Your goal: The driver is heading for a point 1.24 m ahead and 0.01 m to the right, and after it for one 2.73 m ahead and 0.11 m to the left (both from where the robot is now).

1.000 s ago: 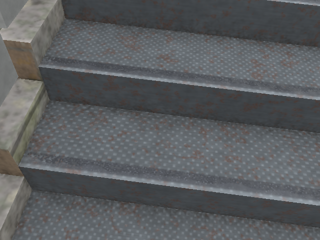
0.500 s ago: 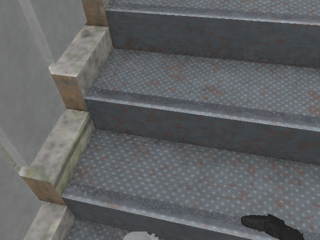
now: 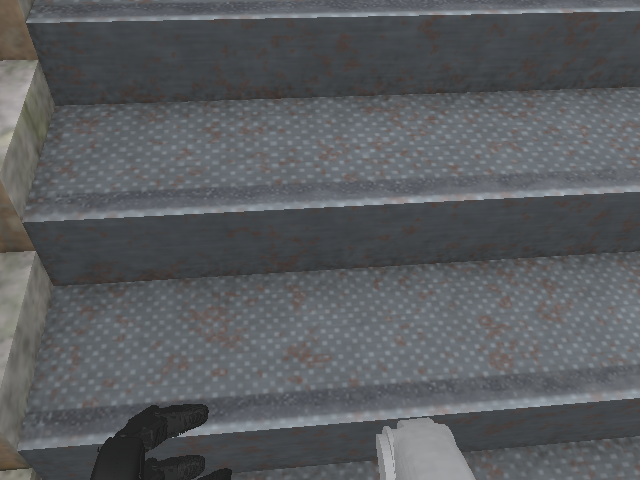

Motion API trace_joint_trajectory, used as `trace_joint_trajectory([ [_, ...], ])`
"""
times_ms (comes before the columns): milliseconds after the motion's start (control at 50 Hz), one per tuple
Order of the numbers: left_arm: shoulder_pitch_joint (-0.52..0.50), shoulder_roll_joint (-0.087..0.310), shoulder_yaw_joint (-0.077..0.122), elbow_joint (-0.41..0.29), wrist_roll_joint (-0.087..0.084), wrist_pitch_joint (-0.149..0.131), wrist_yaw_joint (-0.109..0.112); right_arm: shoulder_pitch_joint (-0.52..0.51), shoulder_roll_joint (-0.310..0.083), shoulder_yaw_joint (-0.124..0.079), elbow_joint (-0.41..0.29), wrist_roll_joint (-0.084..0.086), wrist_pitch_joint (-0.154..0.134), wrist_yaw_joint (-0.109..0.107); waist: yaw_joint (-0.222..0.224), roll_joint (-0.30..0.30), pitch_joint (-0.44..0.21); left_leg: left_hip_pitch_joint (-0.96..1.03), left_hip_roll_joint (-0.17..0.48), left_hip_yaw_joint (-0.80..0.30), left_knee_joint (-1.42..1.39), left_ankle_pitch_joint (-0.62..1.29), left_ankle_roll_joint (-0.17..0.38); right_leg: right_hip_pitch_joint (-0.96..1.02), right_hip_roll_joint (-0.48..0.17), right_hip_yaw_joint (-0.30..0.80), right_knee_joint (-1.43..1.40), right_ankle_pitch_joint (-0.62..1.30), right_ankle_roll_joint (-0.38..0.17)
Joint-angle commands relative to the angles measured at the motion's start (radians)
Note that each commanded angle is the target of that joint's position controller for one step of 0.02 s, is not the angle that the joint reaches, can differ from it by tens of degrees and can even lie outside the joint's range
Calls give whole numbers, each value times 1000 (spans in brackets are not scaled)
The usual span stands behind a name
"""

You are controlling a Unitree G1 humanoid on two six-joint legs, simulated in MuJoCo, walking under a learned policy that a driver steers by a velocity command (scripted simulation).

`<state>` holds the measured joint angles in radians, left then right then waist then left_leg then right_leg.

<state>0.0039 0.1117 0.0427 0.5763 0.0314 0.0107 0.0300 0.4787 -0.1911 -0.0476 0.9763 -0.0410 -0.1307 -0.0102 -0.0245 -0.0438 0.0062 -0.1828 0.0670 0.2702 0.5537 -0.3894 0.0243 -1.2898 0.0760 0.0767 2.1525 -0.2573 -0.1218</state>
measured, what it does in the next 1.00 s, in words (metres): climbs: right foot 0.17 m higher, then left foot 0.17 m higher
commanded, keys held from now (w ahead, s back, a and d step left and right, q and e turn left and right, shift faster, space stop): w+e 0.30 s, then w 0.02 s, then w+q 0.68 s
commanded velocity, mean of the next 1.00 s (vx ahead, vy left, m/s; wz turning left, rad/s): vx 0.50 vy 0.00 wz -0.03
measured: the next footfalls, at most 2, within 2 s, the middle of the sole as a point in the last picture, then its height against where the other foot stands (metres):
right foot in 0.20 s outside the picture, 0.17 m higher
left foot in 0.72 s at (312, 333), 0.17 m higher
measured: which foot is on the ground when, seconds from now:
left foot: down 0.00-0.20, up 0.22-0.70, down 0.72-1.00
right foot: up 0.00-0.18, down 0.20-0.72, up 0.74-1.00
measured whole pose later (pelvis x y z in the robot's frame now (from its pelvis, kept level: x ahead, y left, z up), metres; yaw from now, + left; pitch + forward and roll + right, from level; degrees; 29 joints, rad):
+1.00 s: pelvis +0.63 -0.02 +0.34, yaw +3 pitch +4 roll -1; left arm 0.01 0.03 -0.05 0.50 0.05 -0.08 0.02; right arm 0.47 -0.19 -0.04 1.01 -0.03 -0.10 0.01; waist -0.01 -0.01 -0.04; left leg -0.25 -0.14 -0.02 0.50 -0.31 0.14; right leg -1.30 -0.04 -0.02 2.13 -0.29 -0.10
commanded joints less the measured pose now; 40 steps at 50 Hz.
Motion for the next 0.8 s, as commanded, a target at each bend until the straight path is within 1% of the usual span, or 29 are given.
trace_joint_trajectory([
  [20,-181,-24,-34,-144,-1,0,6,-6,-70,0,-39,0,-13,5,67,27,131,37,198,-155,-365,103,49,-197,-63,-13,-57,-116,-22],
  [60,-235,-3,-35,-167,12,13,-22,59,-67,4,-21,0,-1,-26,39,57,98,112,173,-129,-397,148,57,-161,-72,-81,-207,-98,-16],
  [80,-221,12,-38,-169,6,31,-51,80,-129,-7,-41,17,6,-50,32,119,61,172,205,-99,-487,292,98,-90,-120,-181,-329,-153,-16],
  [100,-231,23,-30,-171,14,35,-58,82,-111,-7,-27,22,20,-56,16,105,66,223,188,-60,-508,472,114,-30,-146,-224,-447,-194,-15],
  [120,-228,15,-34,-154,1,39,-61,54,-114,-2,-60,32,25,-66,-2,111,32,242,187,-17,-509,742,123,130,-137,-297,-616,-217,-39],
  [140,-153,-13,-37,-120,-1,41,-55,28,-119,0,-66,48,23,-66,42,114,-39,198,175,47,-393,1320,118,411,-65,-382,-749,-197,-62],
  [160,-98,-6,-33,-103,-15,55,-50,56,-201,-23,-76,56,23,-75,58,179,-134,248,212,24,-245,1739,114,553,0,-407,-849,-233,-63],
  [180,57,29,-17,-72,-10,61,-47,21,-250,-38,-101,59,16,-64,124,281,-234,334,253,-4,-36,2022,119,667,38,-366,-906,-276,-83],
  [200,183,114,1,-41,-19,51,-42,-18,-286,-51,-126,93,12,-23,153,327,-378,351,280,-38,157,2058,120,868,72,-302,-1025,-232,-103],
  [220,237,193,40,-36,-30,38,-48,-72,-304,-68,-178,100,-3,2,200,303,-414,216,229,-57,438,1795,85,1038,70,-116,-1256,-228,-123],
  [240,187,312,78,-16,-36,29,-37,-165,-180,-46,-288,80,-19,38,170,-90,-382,-295,-50,-81,938,629,-6,1219,-185,466,-1613,-402,-252],
  [260,137,334,109,-52,-28,52,-33,-274,-153,-53,-363,38,-31,56,163,-64,-427,-511,-131,-330,1358,299,-17,1244,-266,878,-1851,-554,-268],
  [280,133,298,100,-22,-24,36,-34,-319,-81,-40,-411,12,-31,55,120,5,-368,-620,-92,-383,1500,340,-2,1195,-259,833,-1859,-559,-236],
  [320,237,194,79,94,-24,-17,-27,-344,35,12,-437,-8,-22,22,72,151,-108,-793,-63,-376,1610,290,43,1026,-234,673,-1788,-331,-206],
  [340,252,151,61,153,5,-33,-16,-362,91,42,-456,-13,-6,11,27,136,-64,-851,-67,-383,1667,262,54,974,-206,555,-1767,-214,-195],
  [420,340,78,11,283,-2,-92,-33,-399,117,79,-451,7,58,-3,-18,128,58,-1052,-31,-382,1643,202,55,904,-209,199,-1789,103,-89],
  [480,416,131,11,364,17,-139,-58,-558,170,92,-481,35,76,-23,29,30,56,-1259,-115,-353,1870,76,100,964,-242,137,-1864,55,-59],
  [520,452,130,4,404,5,-147,-53,-708,194,112,-554,26,81,-24,23,51,103,-1277,-103,-305,1671,60,114,941,-209,48,-1942,-2,15],
  [560,466,130,1,394,-23,-130,-10,-783,152,115,-582,14,103,-2,41,50,48,-1106,-75,-156,1400,103,101,928,-196,18,-2091,189,-13],
  [580,492,156,-2,396,-28,-130,16,-790,135,110,-602,-3,105,-3,54,0,-8,-1035,-43,-122,1332,62,98,1021,-220,26,-2123,356,-54],
  [600,486,162,5,379,-26,-137,23,-722,119,100,-566,4,105,3,40,14,-54,-898,-34,-73,1228,43,103,1065,-221,-37,-2145,574,-70],
  [640,442,197,16,352,-49,-133,30,-588,133,105,-485,29,107,7,-16,-62,-191,-540,-93,-6,916,-6,142,1130,-216,-205,-2012,1338,-79],
  [680,414,298,49,312,-54,-151,22,-387,39,55,-411,26,123,-19,-107,-143,-344,-346,-155,-22,708,-1,138,1317,-305,-173,-1716,1948,-72],
  [700,387,301,56,297,-80,-166,-4,-309,-33,35,-382,17,118,-18,-138,-161,-376,-241,-194,-56,457,32,134,1377,-303,-167,-1503,1933,-60],
  [720,387,298,65,254,-56,-191,-28,-239,-78,5,-357,-5,112,-15,-161,-140,-428,-49,-166,-307,284,15,168,1248,-269,-129,-1210,1615,-36],
  [740,399,154,50,175,-21,-205,-63,-224,-187,-35,-318,7,97,-3,-77,255,-412,168,145,-873,61,712,308,802,-36,-133,-678,140,61],
  [760,467,142,45,163,13,-196,-77,-243,-172,-58,-293,20,110,-10,-46,170,-472,161,181,-1208,-171,549,339,633,3,31,-242,137,62],
  [780,373,89,34,94,20,-185,-68,-321,-135,-56,-285,30,101,-5,12,61,-351,77,188,-1184,-233,57,312,451,-16,28,-47,185,68],
  [800,252,35,13,35,41,-182,-54,-303,-89,-45,-224,32,91,-5,27,-20,-162,-21,138,-1047,-221,-140,270,297,-38,7,5,198,44],
])
Over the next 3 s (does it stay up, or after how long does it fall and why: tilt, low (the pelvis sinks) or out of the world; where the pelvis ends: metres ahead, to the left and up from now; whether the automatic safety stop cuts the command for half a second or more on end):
stays up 1.41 0.01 0.83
